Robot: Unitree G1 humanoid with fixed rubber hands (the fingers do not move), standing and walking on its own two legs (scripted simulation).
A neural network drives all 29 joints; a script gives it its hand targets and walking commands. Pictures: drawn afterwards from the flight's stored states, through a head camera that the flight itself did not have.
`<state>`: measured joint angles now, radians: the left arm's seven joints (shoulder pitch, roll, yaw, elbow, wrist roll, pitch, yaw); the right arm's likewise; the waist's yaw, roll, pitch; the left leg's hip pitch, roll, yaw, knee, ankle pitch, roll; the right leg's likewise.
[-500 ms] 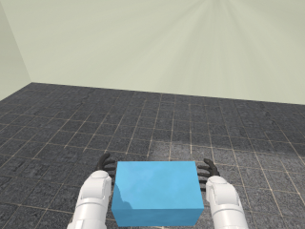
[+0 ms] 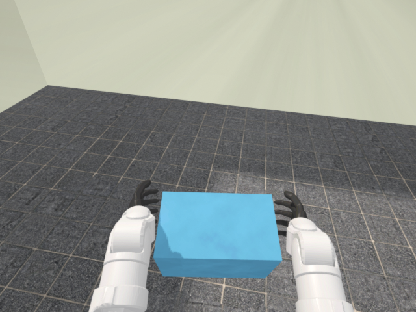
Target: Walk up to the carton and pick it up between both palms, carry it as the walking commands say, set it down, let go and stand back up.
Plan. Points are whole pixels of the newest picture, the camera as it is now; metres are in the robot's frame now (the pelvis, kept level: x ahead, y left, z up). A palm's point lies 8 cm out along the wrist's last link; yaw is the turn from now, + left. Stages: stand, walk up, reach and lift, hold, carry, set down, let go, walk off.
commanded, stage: carry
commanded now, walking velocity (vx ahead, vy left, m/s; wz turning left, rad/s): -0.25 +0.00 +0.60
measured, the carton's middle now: (215, 236) +0.33 +0.00 -0.02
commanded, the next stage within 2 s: none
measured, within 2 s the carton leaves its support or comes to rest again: neither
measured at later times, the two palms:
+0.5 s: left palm out of the picture +0.12 +0.21 +0.09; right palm (281, 280) +0.18 -0.10 +0.09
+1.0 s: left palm out of the picture +0.05 +0.19 +0.11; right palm out of the picture +0.09 -0.12 +0.11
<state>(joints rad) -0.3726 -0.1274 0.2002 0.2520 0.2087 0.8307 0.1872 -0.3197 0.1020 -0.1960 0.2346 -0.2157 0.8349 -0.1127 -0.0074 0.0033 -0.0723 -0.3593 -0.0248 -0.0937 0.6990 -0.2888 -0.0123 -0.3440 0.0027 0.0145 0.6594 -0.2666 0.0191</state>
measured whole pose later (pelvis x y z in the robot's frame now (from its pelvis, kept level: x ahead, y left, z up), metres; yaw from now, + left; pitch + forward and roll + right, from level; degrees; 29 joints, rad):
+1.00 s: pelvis -0.17 -0.01 +0.00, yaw +11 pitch -2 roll -2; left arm -0.20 -0.14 0.13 -0.24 0.14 1.30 0.21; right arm -0.17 0.14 -0.10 -0.28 -0.14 1.34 -0.20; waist -0.03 0.04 -0.18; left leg -0.50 0.01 0.04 0.59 -0.09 0.04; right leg -0.39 -0.03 -0.09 0.72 -0.37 -0.01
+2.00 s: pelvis -0.32 -0.03 +0.00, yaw +13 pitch -1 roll -1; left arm -0.20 -0.14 0.12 -0.30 0.10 1.20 0.21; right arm -0.16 0.13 -0.09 -0.35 -0.16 1.25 -0.18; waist 0.04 0.05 -0.05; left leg -0.55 -0.03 0.03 0.56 -0.18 0.00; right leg -0.47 0.01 -0.07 0.70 -0.38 -0.11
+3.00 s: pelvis -0.36 -0.06 +0.00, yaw +13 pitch +1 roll +1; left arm -0.17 -0.14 0.13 -0.23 0.14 1.11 0.17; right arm -0.13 0.13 -0.08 -0.26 -0.15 1.14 -0.17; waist 0.00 0.01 -0.07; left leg -0.45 -0.02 0.03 0.58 -0.15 0.02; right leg -0.47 0.00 -0.06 0.61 -0.17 -0.05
